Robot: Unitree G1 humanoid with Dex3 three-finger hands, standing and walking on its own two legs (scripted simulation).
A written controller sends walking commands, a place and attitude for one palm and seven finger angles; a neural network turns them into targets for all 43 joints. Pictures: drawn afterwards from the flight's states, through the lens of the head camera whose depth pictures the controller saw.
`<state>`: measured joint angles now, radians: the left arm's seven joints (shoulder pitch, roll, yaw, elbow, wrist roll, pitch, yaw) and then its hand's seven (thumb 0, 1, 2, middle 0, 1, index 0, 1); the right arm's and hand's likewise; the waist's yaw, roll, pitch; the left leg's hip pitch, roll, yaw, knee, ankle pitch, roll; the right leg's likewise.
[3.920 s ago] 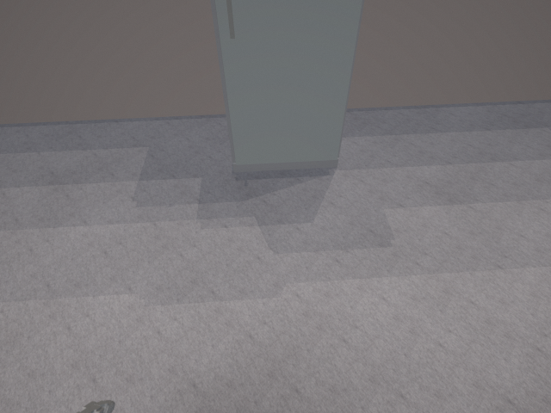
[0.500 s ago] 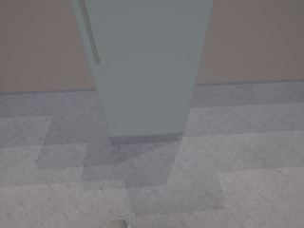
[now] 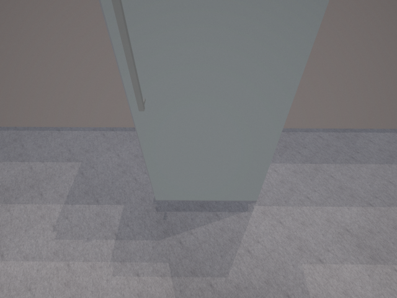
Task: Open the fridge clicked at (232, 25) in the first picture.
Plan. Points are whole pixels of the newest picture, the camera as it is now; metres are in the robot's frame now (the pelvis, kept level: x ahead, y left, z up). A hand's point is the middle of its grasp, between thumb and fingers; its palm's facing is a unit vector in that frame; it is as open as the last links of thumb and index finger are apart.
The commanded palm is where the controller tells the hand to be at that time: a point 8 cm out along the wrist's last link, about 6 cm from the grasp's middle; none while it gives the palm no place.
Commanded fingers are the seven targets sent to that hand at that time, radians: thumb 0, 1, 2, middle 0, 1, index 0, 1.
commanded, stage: take the last steps up to it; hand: left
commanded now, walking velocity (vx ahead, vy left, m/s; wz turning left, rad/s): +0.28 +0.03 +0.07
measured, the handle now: (129, 48) +0.67 +0.21 +0.17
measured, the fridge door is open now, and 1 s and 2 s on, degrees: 0 0 0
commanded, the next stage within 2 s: come to a stop and stand still in 0.36 s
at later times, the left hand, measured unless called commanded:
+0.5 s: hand out of the picture +0.08 +0.15 -0.19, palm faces +0.16 -0.98 -0.14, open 7.4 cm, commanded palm none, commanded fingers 0.00 0.90 0.90 -0.20 -0.30 -0.20 -0.30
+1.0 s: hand (129, 257) +0.25 +0.19 -0.17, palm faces +0.06 -0.97 -0.24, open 7.4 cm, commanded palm none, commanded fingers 0.00 0.90 0.90 -0.20 -0.30 -0.20 -0.30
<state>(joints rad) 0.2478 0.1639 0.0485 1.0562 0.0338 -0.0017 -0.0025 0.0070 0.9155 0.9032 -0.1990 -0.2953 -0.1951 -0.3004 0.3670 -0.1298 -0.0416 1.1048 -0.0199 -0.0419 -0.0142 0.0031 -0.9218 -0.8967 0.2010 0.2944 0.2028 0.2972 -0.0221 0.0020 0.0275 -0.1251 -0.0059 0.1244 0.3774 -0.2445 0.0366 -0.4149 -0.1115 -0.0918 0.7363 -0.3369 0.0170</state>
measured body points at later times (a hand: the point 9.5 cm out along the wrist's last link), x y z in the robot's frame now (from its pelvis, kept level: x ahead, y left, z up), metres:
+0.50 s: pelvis +0.15 +0.01 -0.02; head +0.17 +0.02 +0.43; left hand +0.07 +0.21 -0.18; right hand +0.26 -0.23 -0.15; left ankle +0.21 +0.12 -0.75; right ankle +0.08 -0.12 -0.74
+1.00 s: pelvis +0.18 +0.01 -0.01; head +0.20 +0.00 +0.44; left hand +0.25 +0.24 -0.16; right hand +0.22 -0.23 -0.17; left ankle +0.21 +0.12 -0.74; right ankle +0.20 -0.10 -0.74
